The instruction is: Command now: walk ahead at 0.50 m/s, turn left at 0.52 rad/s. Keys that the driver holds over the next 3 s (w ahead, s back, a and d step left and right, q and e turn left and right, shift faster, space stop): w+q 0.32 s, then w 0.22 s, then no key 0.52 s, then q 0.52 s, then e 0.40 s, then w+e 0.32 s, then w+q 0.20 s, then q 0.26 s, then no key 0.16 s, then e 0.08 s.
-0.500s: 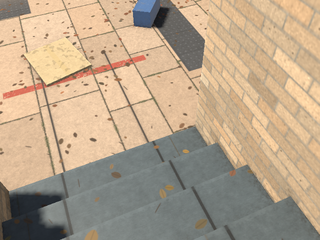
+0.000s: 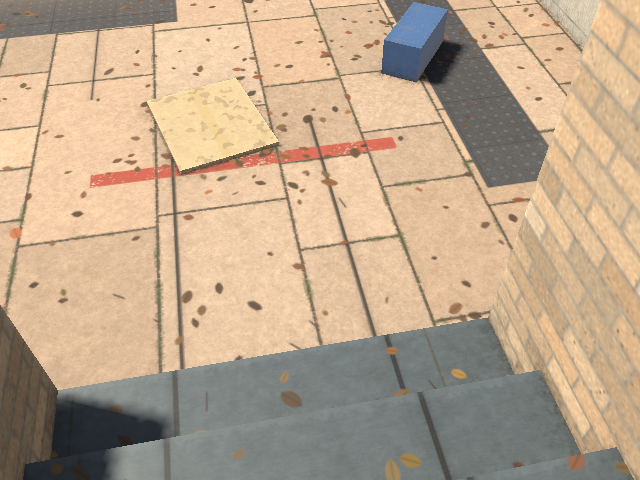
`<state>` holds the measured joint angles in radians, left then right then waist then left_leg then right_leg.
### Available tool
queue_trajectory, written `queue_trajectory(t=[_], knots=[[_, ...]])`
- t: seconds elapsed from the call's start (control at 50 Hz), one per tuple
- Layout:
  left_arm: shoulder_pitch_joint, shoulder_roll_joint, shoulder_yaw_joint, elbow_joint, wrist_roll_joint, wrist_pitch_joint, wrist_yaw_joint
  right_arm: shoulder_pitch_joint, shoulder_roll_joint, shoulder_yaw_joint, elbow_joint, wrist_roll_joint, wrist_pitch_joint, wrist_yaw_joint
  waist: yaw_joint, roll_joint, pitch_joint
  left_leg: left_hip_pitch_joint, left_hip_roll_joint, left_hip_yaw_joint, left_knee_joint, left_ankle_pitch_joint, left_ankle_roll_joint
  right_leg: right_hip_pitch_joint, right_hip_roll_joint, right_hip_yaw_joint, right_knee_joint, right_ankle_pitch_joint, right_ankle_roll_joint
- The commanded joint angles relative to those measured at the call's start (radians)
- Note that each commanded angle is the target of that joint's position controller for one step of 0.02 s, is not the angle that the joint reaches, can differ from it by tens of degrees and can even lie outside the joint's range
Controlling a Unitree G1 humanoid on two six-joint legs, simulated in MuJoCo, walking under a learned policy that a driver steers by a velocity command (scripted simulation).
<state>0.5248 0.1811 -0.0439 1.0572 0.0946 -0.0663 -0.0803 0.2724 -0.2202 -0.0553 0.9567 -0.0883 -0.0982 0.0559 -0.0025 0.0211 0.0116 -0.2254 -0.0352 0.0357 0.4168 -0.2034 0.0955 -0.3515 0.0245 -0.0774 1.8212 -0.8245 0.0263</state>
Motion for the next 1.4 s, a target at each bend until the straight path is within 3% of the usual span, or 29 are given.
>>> queue_trajectory(t=[0.02,0.06,0.1,0.16,0.22,0.24,0.28,0.32,0.36,0.4,0.44,0.46,0.52,0.56,0.62,0.66,0.76,0.8,0.84,0.86,0.88,0.94,0.98,1.0,1.06,1.12,1.18,1.28,1.4], knots=[[-0.270,0.119,0.017,-0.309,-0.074,-0.077,-0.034,0.410,-0.226,-0.059,0.092,0.001,-0.009,-0.007,-0.207,-0.045,-0.102,0.914,0.492,-0.593,0.150,0.599,0.369,-1.133,-0.058,0.266,0.164,0.162,0.069],[-0.181,0.135,0.028,-0.250,-0.007,-0.046,0.037,0.063,0.048,0.053,0.020,-0.021,-0.017,0.004,0.015,-0.192,0.128,0.028,0.344,-0.347,-0.043,0.172,0.240,-0.726,-0.225,0.289,-0.396,0.568,-0.071],[-0.145,0.066,0.018,-0.204,0.038,0.006,0.042,-0.015,0.064,0.079,-0.035,0.007,-0.032,-0.003,0.049,-0.013,0.138,-0.565,0.131,-0.208,-0.068,-0.053,0.250,-0.233,-0.201,0.131,-0.752,0.864,-0.105],[-0.038,0.020,-0.006,-0.205,0.019,0.001,0.020,0.089,-0.150,0.043,-0.037,-0.009,-0.062,-0.004,0.090,-0.038,0.037,-0.787,0.038,-0.203,0.167,0.086,0.212,0.139,-0.077,-0.032,-0.603,0.942,-0.032],[-0.478,0.094,-0.007,-0.315,0.037,-0.013,0.031,0.549,0.000,0.072,0.111,0.035,-0.078,-0.083,-0.225,0.006,0.057,0.246,0.149,-0.526,0.507,-0.134,0.198,-0.871,-0.163,0.227,-1.059,1.097,0.015],[-0.523,0.075,-0.024,-0.294,0.029,-0.007,0.024,0.498,0.037,0.078,0.054,0.049,-0.052,-0.101,-0.258,-0.063,0.037,0.153,0.078,-0.452,0.537,-0.282,0.145,-0.715,-0.182,0.227,-1.466,1.379,-0.006],[-0.425,0.056,-0.017,-0.315,-0.008,0.006,0.031,0.349,-0.092,0.071,0.008,-0.023,-0.013,-0.040,-0.100,0.071,0.065,-0.556,0.040,-0.422,0.449,-0.412,0.146,0.023,-0.116,0.059,-1.257,1.437,-0.033],[-0.248,0.092,0.008,-0.301,-0.001,0.014,0.036,0.236,-0.100,0.072,-0.087,-0.026,-0.004,-0.009,0.024,0.053,0.102,-0.765,0.024,-0.435,0.525,-0.459,0.121,0.347,-0.084,0.002,-1.187,1.223,-0.032],[0.059,0.261,0.087,-0.195,-0.027,0.002,0.041,0.155,-0.193,0.056,-0.117,0.001,0.007,0.017,0.200,-0.056,0.064,-0.591,0.014,-0.433,0.879,-0.244,0.008,0.548,-0.134,0.046,-1.473,1.122,-0.110],[0.196,0.391,0.131,-0.106,0.005,-0.014,-0.016,0.675,0.055,0.079,0.068,0.016,0.000,0.075,-0.025,-0.274,-0.352,-0.805,-0.095,-0.214,1.764,-0.590,-0.042,0.969,-0.402,0.262,-1.016,1.789,-0.381],[0.097,0.323,0.112,-0.112,0.001,0.010,-0.054,0.373,-0.099,0.056,-0.089,0.051,0.005,0.052,0.105,-0.147,-0.187,-1.207,-0.053,-0.195,1.883,-0.431,-0.062,0.744,-0.528,0.629,-1.306,0.901,-0.428],[0.020,0.154,0.065,-0.105,0.015,-0.010,-0.029,0.195,-0.059,0.064,-0.112,0.057,0.009,0.018,0.069,0.005,0.039,-1.190,0.021,-0.207,1.637,-0.161,-0.018,0.451,-0.384,0.461,-1.432,0.393,-0.243],[-0.060,-0.004,0.021,-0.067,0.012,-0.062,0.036,0.287,0.042,0.106,-0.095,0.027,0.048,-0.008,-0.084,-0.030,0.150,-0.937,0.186,-0.228,1.224,0.173,0.008,-0.047,-0.336,0.384,-1.512,0.408,-0.220],[-0.045,-0.015,0.013,-0.054,0.018,-0.110,0.069,0.208,-0.012,0.091,-0.115,0.025,0.041,0.002,-0.009,-0.007,0.111,-0.843,0.156,-0.162,0.877,0.389,-0.005,-0.145,-0.279,0.274,-1.544,0.470,-0.238],[-0.021,0.119,0.024,-0.017,0.028,-0.110,0.064,0.130,0.000,0.084,-0.145,0.031,0.031,0.048,-0.068,-0.120,0.012,-0.661,0.126,-0.109,0.908,0.449,-0.046,-0.173,-0.255,0.200,-1.436,1.084,-0.198],[-0.115,0.159,0.026,-0.061,0.011,-0.111,0.053,0.159,-0.051,0.062,-0.113,0.016,0.021,0.072,-0.114,-0.017,-0.069,-0.493,0.108,-0.080,0.885,0.416,-0.082,-0.191,-0.198,0.088,-1.299,1.295,-0.130],[-0.070,0.180,0.032,-0.039,-0.010,-0.081,0.049,0.178,-0.113,0.016,-0.111,0.013,0.009,0.038,-0.130,-0.095,-0.061,-0.316,0.053,-0.003,0.835,0.041,-0.139,-0.095,-0.215,0.081,-1.074,1.476,-0.134],[-0.113,0.219,0.074,-0.067,-0.113,-0.055,0.036,0.045,-0.096,0.008,-0.129,0.065,-0.003,0.006,-0.079,-0.057,-0.026,-0.308,0.040,0.037,0.272,-0.025,-0.137,0.086,-0.229,0.127,-1.056,1.464,-0.138],[0.051,0.197,0.106,-0.081,-0.090,-0.045,0.025,0.162,-0.211,-0.017,-0.074,0.120,-0.003,-0.025,-0.001,0.048,-0.311,0.229,0.151,-0.220,0.343,0.657,0.150,-0.126,-0.135,0.081,-0.716,1.204,-0.045],[-0.043,0.153,0.099,-0.121,-0.077,-0.056,0.027,0.257,-0.188,-0.025,-0.044,0.102,-0.004,-0.020,-0.093,0.130,-0.267,0.332,0.253,-0.356,0.302,0.797,0.296,-0.388,-0.066,0.074,-0.460,0.707,0.028],[-0.267,0.086,0.088,-0.201,-0.068,-0.057,0.019,0.398,-0.161,-0.030,0.010,0.027,-0.030,-0.026,-0.177,0.145,-0.144,0.359,0.355,-0.522,0.180,0.938,0.345,-0.676,-0.013,0.109,-0.408,0.023,0.049],[-0.206,0.035,0.066,-0.184,-0.069,-0.030,0.026,0.057,0.003,0.030,-0.011,0.078,-0.014,0.011,0.021,-0.012,-0.027,-0.165,0.353,-0.425,0.238,0.579,0.177,-0.407,-0.162,0.204,-0.650,0.205,0.077],[0.150,-0.017,0.050,-0.033,-0.025,-0.024,-0.019,-0.271,-0.047,0.057,-0.105,0.058,0.006,0.047,0.262,0.037,-0.006,-0.852,0.110,-0.101,0.271,0.311,-0.004,0.333,-0.072,0.045,-0.608,0.860,0.069],[0.233,0.032,0.068,-0.027,-0.037,-0.021,-0.041,-0.326,-0.109,0.041,-0.122,0.101,0.003,0.054,0.312,-0.014,0.000,-0.867,0.035,0.029,0.312,0.227,-0.055,0.401,-0.031,-0.030,-0.729,0.830,0.079],[-0.283,0.315,0.096,-0.201,-0.112,-0.050,-0.059,0.147,-0.187,-0.016,-0.032,0.114,0.021,0.017,-0.070,-0.199,-0.044,-0.300,0.017,0.078,0.370,-0.112,-0.146,0.060,-0.119,0.212,-1.233,1.108,-0.114],[-0.495,0.203,0.054,-0.257,-0.152,-0.047,-0.058,0.107,-0.113,-0.009,-0.030,0.093,0.043,-0.004,-0.108,-0.068,-0.058,-0.182,0.057,0.036,0.253,-0.140,-0.181,0.016,-0.124,0.222,-1.284,0.768,-0.063],[-0.332,0.309,0.106,-0.220,-0.112,-0.034,0.013,0.009,-0.149,-0.028,-0.082,0.085,0.051,-0.018,-0.005,-0.040,-0.041,-0.226,0.045,0.006,0.254,0.003,-0.108,0.143,-0.118,0.175,-1.312,0.771,-0.135],[-0.166,0.228,0.129,-0.274,-0.058,-0.038,0.138,-0.072,-0.048,-0.003,-0.198,0.032,0.027,-0.085,0.106,-0.188,-0.085,-0.430,0.071,-0.032,0.590,-0.341,-0.087,0.289,-0.454,0.424,-1.443,0.982,-0.398],[-0.290,0.233,0.144,-0.328,-0.034,-0.039,0.173,-0.047,-0.036,0.009,-0.229,-0.002,0.049,-0.041,0.039,-0.164,-0.020,-0.242,0.066,0.105,0.488,-0.096,-0.089,0.036,-0.333,0.098,-1.466,0.692,-0.190]])
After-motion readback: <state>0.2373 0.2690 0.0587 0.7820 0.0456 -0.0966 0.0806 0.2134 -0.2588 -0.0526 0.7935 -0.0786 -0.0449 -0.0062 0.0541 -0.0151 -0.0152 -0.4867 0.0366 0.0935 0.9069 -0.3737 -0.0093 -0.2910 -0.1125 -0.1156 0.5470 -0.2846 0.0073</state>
